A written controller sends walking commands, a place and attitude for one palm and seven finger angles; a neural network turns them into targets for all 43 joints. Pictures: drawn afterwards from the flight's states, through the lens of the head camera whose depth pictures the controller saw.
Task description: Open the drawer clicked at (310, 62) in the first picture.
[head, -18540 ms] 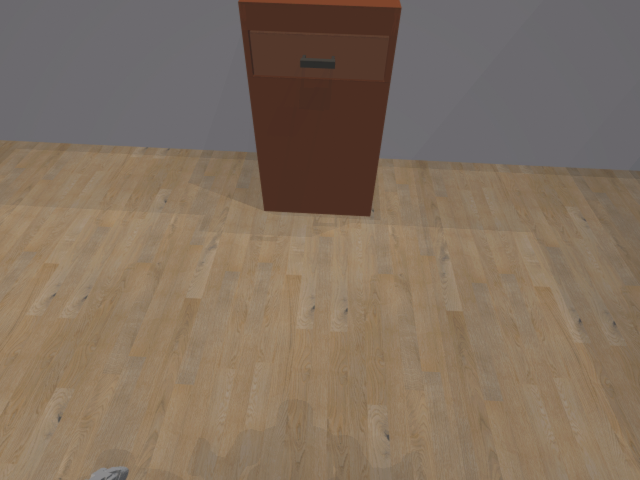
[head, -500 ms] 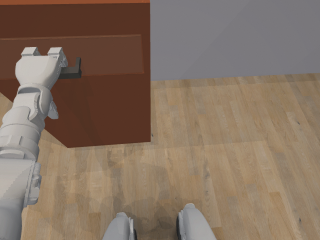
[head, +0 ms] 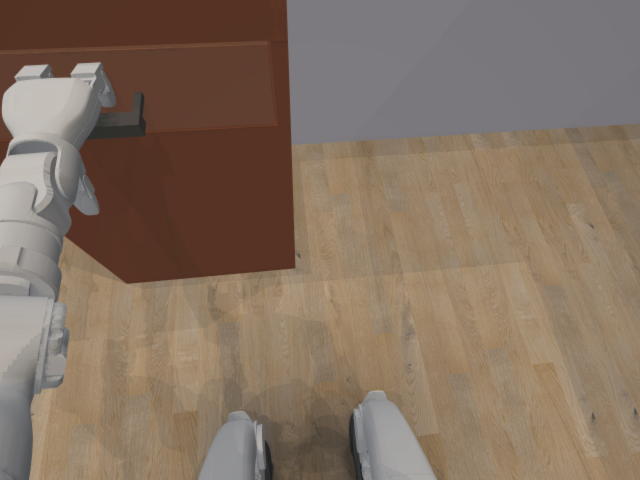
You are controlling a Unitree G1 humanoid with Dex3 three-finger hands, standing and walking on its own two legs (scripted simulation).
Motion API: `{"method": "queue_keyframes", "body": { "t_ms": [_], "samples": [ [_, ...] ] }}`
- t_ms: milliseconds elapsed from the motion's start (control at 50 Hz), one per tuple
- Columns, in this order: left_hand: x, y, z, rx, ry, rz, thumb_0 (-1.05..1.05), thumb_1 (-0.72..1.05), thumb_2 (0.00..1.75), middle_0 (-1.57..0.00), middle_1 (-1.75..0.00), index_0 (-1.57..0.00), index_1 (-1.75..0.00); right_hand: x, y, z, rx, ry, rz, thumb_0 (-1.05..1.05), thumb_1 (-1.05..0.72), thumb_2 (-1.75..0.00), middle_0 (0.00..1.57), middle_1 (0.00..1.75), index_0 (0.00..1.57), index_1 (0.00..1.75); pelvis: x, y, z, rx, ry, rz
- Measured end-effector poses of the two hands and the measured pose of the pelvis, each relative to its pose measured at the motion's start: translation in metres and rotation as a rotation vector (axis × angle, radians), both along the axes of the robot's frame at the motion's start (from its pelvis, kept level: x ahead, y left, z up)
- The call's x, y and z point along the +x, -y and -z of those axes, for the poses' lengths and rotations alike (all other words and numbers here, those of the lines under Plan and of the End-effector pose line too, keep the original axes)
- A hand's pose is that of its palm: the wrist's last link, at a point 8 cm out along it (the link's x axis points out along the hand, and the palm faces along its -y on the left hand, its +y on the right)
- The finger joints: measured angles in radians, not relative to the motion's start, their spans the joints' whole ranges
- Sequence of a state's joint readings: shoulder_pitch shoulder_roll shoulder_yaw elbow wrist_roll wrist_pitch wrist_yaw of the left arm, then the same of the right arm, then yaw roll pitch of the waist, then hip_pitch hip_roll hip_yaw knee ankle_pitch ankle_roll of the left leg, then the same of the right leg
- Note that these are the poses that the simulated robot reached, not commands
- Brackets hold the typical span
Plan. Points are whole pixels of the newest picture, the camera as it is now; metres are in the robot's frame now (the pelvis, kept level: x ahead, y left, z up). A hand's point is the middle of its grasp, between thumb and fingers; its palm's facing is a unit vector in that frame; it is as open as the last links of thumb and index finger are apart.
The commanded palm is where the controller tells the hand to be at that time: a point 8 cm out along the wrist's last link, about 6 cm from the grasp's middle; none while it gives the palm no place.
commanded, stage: lift the fingers back up to retry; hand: left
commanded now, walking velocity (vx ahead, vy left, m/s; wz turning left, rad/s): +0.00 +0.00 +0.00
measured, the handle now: (98, 114) +0.58 +0.25 +0.04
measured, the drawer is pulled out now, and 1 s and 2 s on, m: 0.00 0.00 0.00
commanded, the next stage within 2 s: re-aim the fingers above the handle in 0.68 s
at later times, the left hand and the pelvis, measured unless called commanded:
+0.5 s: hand (51, 116) +0.53 +0.26 +0.09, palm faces -0.03 -0.03 -1.00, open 13.8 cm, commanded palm +0.50 +0.25 +0.15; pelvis +0.05 +0.01 +0.05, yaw -1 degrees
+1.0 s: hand (46, 126) +0.51 +0.26 +0.10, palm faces -0.03 -0.01 -1.00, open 13.8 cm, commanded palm +0.49 +0.25 +0.15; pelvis +0.05 +0.00 +0.05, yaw +0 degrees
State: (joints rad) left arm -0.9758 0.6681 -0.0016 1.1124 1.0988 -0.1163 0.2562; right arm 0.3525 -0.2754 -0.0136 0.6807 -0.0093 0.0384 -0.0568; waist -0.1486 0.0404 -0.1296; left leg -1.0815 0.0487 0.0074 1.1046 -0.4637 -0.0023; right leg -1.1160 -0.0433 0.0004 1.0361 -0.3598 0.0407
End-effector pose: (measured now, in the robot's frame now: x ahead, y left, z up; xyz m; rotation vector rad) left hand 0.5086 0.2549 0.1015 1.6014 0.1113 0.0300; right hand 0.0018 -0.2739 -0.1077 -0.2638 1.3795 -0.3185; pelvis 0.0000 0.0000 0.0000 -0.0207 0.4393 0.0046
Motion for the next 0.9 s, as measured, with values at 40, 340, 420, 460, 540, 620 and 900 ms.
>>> {"method": "queue_keyframes", "body": {
  "t_ms": [40, 340, 420, 460, 540, 620, 900],
  "samples": [
    [-0.001, 0.0, -0.001, -0.006, -0.005, -0.001, 0.0, -0.49, 0.3, -0.31, -1.36, -0.32, -1.2, -0.001, -0.001, -0.001, 0.002, -0.004, 0.005, 0.0, -0.91, -0.9, 0.21, 0.3, 0.21, 0.3, 0.001, 0.0, -0.002, -0.001, 0.003, 0.001],
    [-0.001, -0.003, -0.021, -0.064, 0.005, 0.028, 0.0, -0.49, 0.3, -0.31, -1.22, -0.32, -1.2, 0.012, -0.005, -0.033, 0.002, -0.028, 0.023, 0.0, -0.91, -0.9, 0.21, 0.3, 0.21, 0.3, 0.027, -0.005, -0.033, -0.011, 0.056, 0.003],
    [0.0, -0.008, -0.033, -0.064, 0.03, 0.013, 0.0, -0.49, 0.3, -0.32, -1.2, -0.32, -1.2, 0.023, -0.005, -0.04, 0.009, -0.024, 0.026, 0.0, -0.91, -0.9, 0.21, 0.3, 0.21, 0.3, 0.037, -0.007, -0.04, -0.013, 0.074, 0.005],
    [-0.001, -0.009, -0.039, -0.058, 0.03, 0.004, 0.0, -0.49, 0.3, -0.32, -1.2, -0.32, -1.2, 0.031, -0.005, -0.042, 0.015, -0.015, 0.027, 0.0, -0.91, -0.9, 0.21, 0.3, 0.21, 0.3, 0.042, -0.008, -0.044, -0.014, 0.085, 0.005],
    [-0.004, -0.009, -0.05, -0.058, 0.024, 0.006, 0.0, -0.49, 0.3, -0.32, -1.2, -0.32, -1.2, 0.049, -0.007, -0.046, 0.028, 0.017, 0.025, 0.01, -0.91, -0.9, 0.2, 0.3, 0.21, 0.3, 0.05, -0.009, -0.05, -0.013, 0.109, 0.005],
    [-0.008, -0.007, -0.054, -0.068, 0.004, 0.017, 0.0, -0.49, 0.3, -0.32, -1.2, -0.32, -1.2, 0.07, -0.01, -0.048, 0.043, 0.06, 0.013, 0.01, -0.91, -0.9, 0.2, 0.3, 0.21, 0.3, 0.056, -0.009, -0.055, -0.01, 0.132, 0.005],
    [-0.024, -0.01, -0.045, -0.048, 0.026, 0.022, 0.0, -0.49, 0.3, -0.32, -1.2, -0.32, -1.2, 0.107, -0.008, -0.046, 0.054, 0.127, -0.048, 0.0, -0.91, -0.9, 0.2, 0.3, 0.21, 0.3, 0.055, -0.004, -0.054, -0.004, 0.141, -0.008]
  ]
}}
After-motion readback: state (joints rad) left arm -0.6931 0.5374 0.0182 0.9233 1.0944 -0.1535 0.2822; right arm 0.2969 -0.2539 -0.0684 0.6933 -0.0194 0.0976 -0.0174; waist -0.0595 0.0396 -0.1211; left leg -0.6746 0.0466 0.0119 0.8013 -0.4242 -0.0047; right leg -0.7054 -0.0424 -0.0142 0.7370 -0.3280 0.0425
